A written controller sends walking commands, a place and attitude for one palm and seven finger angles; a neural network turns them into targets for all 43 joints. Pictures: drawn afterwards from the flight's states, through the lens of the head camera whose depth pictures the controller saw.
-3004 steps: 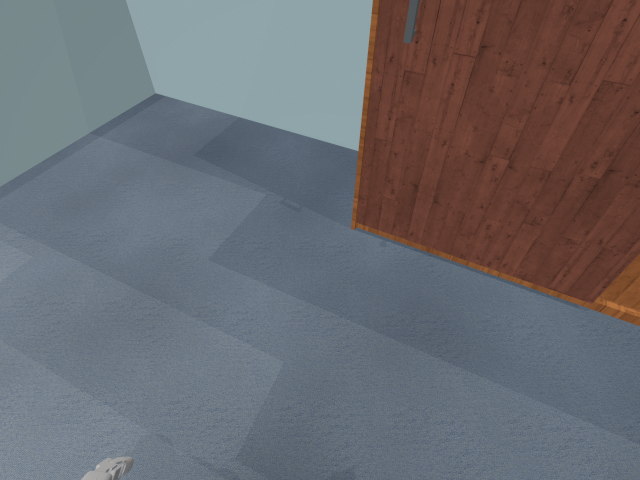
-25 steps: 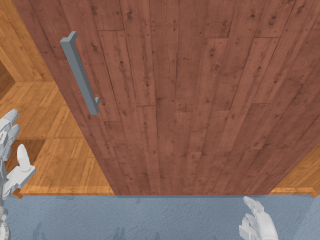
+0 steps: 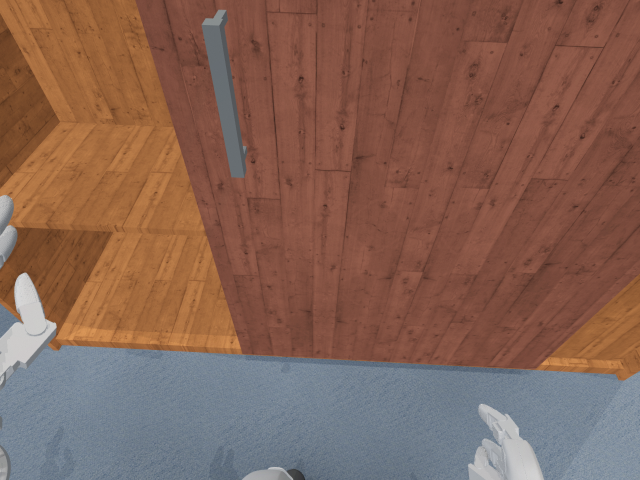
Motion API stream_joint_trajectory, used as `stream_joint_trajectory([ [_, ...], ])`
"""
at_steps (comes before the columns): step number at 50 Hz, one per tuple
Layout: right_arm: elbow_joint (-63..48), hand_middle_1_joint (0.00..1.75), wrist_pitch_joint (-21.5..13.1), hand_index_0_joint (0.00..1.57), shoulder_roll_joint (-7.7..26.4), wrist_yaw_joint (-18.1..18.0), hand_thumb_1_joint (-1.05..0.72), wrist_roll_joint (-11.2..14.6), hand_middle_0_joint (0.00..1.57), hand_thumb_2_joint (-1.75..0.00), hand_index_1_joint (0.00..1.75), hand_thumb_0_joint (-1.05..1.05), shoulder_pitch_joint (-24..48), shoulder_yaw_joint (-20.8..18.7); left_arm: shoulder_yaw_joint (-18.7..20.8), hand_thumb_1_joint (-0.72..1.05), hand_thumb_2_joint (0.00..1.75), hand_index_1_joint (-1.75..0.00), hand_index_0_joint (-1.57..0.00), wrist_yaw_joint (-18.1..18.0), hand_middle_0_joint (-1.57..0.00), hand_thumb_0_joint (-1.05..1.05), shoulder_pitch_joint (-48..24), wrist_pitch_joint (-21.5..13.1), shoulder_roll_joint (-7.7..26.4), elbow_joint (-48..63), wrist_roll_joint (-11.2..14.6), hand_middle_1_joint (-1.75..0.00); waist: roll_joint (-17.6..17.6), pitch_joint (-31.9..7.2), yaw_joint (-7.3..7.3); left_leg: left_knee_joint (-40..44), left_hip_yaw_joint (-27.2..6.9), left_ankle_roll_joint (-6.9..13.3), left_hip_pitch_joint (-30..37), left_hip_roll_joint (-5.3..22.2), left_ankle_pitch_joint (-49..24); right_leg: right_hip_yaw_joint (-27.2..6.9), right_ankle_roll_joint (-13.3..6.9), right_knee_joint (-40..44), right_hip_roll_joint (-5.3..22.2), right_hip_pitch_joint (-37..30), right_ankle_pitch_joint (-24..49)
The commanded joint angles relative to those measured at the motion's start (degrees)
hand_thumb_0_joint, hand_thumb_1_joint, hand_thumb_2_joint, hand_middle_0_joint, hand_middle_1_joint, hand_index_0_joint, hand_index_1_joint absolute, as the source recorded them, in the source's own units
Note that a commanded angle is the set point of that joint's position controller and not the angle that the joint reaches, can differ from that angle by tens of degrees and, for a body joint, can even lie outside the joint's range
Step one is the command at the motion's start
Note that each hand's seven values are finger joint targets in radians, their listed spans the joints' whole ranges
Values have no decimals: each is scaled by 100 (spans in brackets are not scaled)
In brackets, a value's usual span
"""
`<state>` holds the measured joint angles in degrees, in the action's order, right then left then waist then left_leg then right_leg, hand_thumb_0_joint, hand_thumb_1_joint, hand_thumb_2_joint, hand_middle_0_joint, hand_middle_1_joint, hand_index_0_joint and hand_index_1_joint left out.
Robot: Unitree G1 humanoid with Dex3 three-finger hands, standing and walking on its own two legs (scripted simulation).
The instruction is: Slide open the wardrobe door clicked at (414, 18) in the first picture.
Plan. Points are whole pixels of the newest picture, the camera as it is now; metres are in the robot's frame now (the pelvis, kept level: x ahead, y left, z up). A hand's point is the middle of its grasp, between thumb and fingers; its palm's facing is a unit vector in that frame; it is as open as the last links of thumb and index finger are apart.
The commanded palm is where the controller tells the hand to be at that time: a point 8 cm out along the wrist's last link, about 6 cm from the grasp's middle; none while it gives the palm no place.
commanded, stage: step back with the hand held close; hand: left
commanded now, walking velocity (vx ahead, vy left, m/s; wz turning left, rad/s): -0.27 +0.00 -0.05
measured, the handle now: (230, 102) +0.55 +0.18 +0.19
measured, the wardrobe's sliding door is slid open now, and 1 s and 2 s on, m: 0.62 0.62 0.62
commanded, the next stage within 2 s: stop stepping back and stand still in 0.26 s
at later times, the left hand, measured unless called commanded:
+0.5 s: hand out of the picture +0.06 +0.31 +0.20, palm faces +0.48 -0.79 -0.38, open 7.5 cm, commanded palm -0.03 +0.35 +0.19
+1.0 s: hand out of the picture -0.05 +0.36 +0.20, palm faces +0.33 -0.85 -0.41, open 7.5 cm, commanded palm -0.10 +0.41 +0.19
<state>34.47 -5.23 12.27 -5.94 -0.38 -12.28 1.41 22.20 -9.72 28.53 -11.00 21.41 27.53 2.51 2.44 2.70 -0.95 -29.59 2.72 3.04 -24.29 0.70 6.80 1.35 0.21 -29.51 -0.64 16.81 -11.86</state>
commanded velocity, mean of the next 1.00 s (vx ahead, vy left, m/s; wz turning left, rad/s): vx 0.05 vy -0.08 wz -0.02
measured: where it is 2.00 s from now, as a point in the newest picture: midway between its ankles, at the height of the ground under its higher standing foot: outside the picture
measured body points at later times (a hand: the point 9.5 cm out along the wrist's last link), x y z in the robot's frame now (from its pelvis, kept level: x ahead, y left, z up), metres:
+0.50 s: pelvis -0.13 +0.04 -0.02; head -0.13 +0.09 +0.42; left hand +0.03 +0.35 +0.22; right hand +0.05 -0.18 -0.09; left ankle +0.12 +0.10 -0.72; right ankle -0.18 -0.07 -0.68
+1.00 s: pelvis -0.25 +0.12 +0.03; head -0.24 +0.16 +0.48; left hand -0.07 +0.40 +0.22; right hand -0.08 -0.09 -0.04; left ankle -0.18 +0.22 -0.72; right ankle -0.24 +0.04 -0.68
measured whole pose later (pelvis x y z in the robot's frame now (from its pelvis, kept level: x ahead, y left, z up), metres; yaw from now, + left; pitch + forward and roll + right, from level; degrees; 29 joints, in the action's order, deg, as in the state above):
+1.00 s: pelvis -0.25 +0.12 +0.03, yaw -1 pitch -1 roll -3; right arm 34.3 -5.7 6.7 -3.9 -1.9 -13.3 3.2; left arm 21.1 -8.0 33.0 -9.1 26.7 36.2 3.2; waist -1.9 0.7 -0.2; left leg -19.1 5.6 -0.9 -13.4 5.6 12.3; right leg 8.4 -1.6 -42.3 -3.6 19.0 -23.6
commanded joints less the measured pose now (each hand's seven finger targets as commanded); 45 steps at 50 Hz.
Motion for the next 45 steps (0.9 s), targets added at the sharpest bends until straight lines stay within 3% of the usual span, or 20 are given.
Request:
stream_joint_trajectory([
  [1,-869,30,-405,20,739,-74,-90,-45,20,-90,30,0,620,-351,1004,90,90,-30,-20,-187,-20,0,15,-504,1297,1392,-4,-30,302,-1002,-19,900,-869,-102,122,558,2224,-592,-236,444,237,-340,-912],
  [13,-598,30,-366,20,698,-97,-90,-40,20,-90,30,0,527,-315,581,90,90,-30,-20,-226,-20,0,-824,-496,1161,1122,-28,-30,-606,-426,92,-887,-855,-270,1250,308,2262,-900,-426,1090,884,2375,-2615],
  [15,-664,30,-337,20,777,-122,-90,-50,20,-90,30,0,544,-308,682,90,90,-30,-20,-201,-20,0,-857,-499,1241,1336,-20,-30,-59,-337,100,-195,-1354,-195,582,567,3211,-495,-342,186,509,2262,-2906],
  [17,-794,30,-350,20,868,-107,-90,-196,20,-90,30,0,869,-387,901,90,90,-30,-20,-108,-20,0,-991,-464,1357,1761,-16,-30,2054,-879,-62,2614,-2392,-63,-1793,1483,4556,374,-79,-3396,-796,-435,-2048],
  [20,-705,30,-478,20,679,129,-90,-176,20,-90,30,0,693,-644,1239,90,90,-30,-20,72,-20,0,-1403,-503,1869,2464,82,-30,1439,-1644,-241,2373,-768,-716,-1201,940,2988,533,-31,-4890,-1006,-1063,-2048],
  [23,-789,30,-619,20,500,276,-90,58,20,-90,30,0,714,-522,1238,90,90,-30,-20,15,-20,0,64,-403,1552,1927,242,-30,1273,-1685,-213,1511,47,-860,348,449,2841,943,-334,-2735,-832,-378,-2217],
  [24,-769,30,-564,20,391,262,-90,64,20,-90,30,0,710,-453,1387,90,90,-30,-20,-21,-20,0,217,-335,1684,1971,299,-30,997,-1585,-207,823,354,-1039,553,294,2615,775,-585,-1199,-567,-200,-2559],
  [25,-729,30,-481,20,325,245,-90,114,20,-90,30,0,666,-419,1568,90,90,-30,-20,-63,-20,0,130,-304,1918,2147,312,-30,-187,-1163,-210,-1746,882,-1273,920,-219,2063,-96,-1115,738,328,982,-3040],
  [26,-642,30,-436,20,479,247,-90,135,20,-90,30,0,720,-529,1697,90,90,-30,-20,-88,-20,0,48,-330,2031,2178,337,-30,-2167,-325,-205,-5573,-689,-1087,802,-206,2150,-3093,-1860,1959,2307,3230,-3437],
  [27,-460,30,-351,20,613,278,-90,36,20,-90,30,0,811,-515,1503,90,90,-30,-20,4,-20,0,-845,-307,1913,2509,357,-30,-1600,636,119,-7046,-1613,-856,-658,-53,1934,-3763,-2162,2359,2705,3840,-3675],
  [28,-152,30,-365,20,516,318,-90,-63,20,-90,30,0,533,-497,1602,90,90,-30,-20,104,-20,0,-1250,-263,2062,2070,460,-30,-986,335,470,-7084,-1645,-783,-798,209,1597,-2821,-1933,2084,2620,3658,-2975],
  [29,-250,30,-340,20,291,341,-90,-209,20,-90,30,0,500,-259,1225,90,90,-30,-20,197,-20,0,-1453,-186,1686,1210,335,-30,-592,-95,369,-5515,-929,-758,-224,461,1246,-1729,-626,1806,1786,2966,-2506],
  [30,-475,30,-376,20,474,254,-90,-47,20,-90,30,0,800,-311,694,90,90,-30,-20,309,-20,0,-1903,-182,1377,1116,253,-30,-602,262,144,-3729,-368,-603,-336,242,1197,-1427,-708,1505,1036,1712,-2254],
  [33,-165,30,-570,20,713,-35,-90,20,20,-90,30,0,509,-395,420,90,90,-30,-20,137,-20,0,-2084,-61,1123,586,9,-30,-46,182,240,-558,-469,-131,1611,377,2156,-1265,-586,294,1155,1666,-1863],
  [34,-209,30,-585,20,825,-68,-90,2,20,-90,30,0,397,-342,307,90,90,-30,-20,83,-20,0,-2075,-25,1039,618,18,-30,1225,14,245,489,-860,-85,1713,536,2695,-687,-441,-1010,541,1665,-2242],
  [35,-433,30,-599,20,986,-25,-90,-22,20,-90,30,0,537,-289,136,90,90,-30,-20,45,-20,0,-2362,-138,886,960,22,-30,2932,91,194,1599,-2534,87,1548,1625,3826,163,-108,-2547,-150,2274,-2359],
  [36,-593,30,-639,20,813,-15,-90,-32,20,-90,30,0,600,-178,66,90,90,-30,-20,37,-20,0,-2597,-284,953,989,37,-30,2609,530,309,2250,-3550,342,823,2257,4297,-116,-86,-3523,-107,2343,-2046],
  [38,-495,30,-623,20,609,90,-90,-67,20,-90,30,0,560,-231,324,90,90,-30,-20,144,-20,0,-2159,-405,1276,1182,19,-30,572,-175,169,2276,-3183,120,845,1926,3898,-168,-95,-3911,-155,1828,-1449],
  [40,-677,30,-605,20,706,229,-90,-50,20,-90,30,0,722,-347,300,90,90,-30,-20,185,-20,0,-1470,-296,1082,1728,59,-30,-22,-420,65,2220,-2517,22,952,1774,3478,-195,-60,-3687,-21,1574,-1024],
  [45,-829,30,-409,20,466,232,-90,-118,20,-90,30,0,858,-247,665,90,90,-30,-20,4,-20,0,-55,-191,1384,2371,50,-30,1668,-660,-62,2520,-711,-438,833,1250,3254,564,-117,-1980,-233,362,-757],
])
